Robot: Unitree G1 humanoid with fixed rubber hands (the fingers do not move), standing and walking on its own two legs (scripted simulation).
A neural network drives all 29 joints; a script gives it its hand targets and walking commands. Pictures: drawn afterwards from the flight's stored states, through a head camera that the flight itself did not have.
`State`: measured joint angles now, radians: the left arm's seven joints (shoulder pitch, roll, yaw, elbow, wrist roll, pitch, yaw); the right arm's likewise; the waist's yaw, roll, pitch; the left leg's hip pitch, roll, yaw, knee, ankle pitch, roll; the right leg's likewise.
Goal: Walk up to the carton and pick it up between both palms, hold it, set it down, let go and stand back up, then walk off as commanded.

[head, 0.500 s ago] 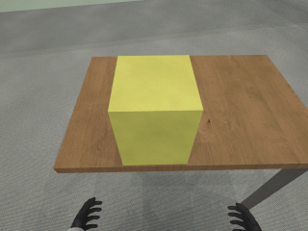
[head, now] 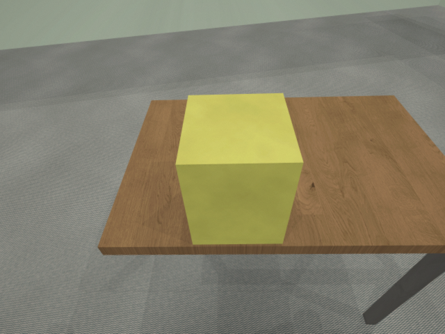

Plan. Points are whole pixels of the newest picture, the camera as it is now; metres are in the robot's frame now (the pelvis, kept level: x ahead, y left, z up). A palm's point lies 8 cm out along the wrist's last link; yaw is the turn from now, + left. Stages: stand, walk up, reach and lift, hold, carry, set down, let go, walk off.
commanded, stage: stand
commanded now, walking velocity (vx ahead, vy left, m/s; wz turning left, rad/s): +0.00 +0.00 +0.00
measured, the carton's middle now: (236, 171) +0.43 +0.00 +0.06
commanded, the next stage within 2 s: walk off in 0.56 s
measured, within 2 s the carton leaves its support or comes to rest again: neither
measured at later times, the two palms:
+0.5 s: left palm out of the picture +0.02 +0.29 -0.12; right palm out of the picture +0.03 -0.27 -0.12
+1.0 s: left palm out of the picture -0.01 +0.29 -0.13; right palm out of the picture +0.03 -0.30 -0.14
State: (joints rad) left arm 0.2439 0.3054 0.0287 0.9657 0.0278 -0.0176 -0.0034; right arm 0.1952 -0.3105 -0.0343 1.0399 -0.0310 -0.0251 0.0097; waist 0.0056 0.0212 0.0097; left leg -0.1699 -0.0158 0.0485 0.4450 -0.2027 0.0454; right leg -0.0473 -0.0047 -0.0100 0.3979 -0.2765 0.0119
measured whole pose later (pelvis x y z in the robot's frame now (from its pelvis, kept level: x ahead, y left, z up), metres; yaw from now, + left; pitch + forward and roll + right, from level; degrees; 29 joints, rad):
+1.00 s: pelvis -0.08 -0.01 -0.02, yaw -1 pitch -2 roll +1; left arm 0.14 0.36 0.05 0.94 0.01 0.04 0.00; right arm 0.05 -0.35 -0.04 0.92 -0.03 0.02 0.01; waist 0.00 0.01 0.23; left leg -0.39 -0.02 0.07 0.55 -0.12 0.05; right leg -0.37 0.04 0.04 0.90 -0.46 -0.05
